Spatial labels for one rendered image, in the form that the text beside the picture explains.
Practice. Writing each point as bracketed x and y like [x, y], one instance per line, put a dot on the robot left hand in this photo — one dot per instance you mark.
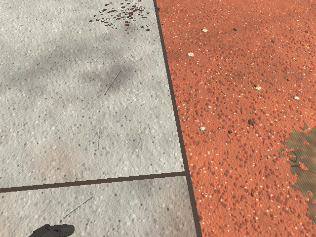
[57, 230]

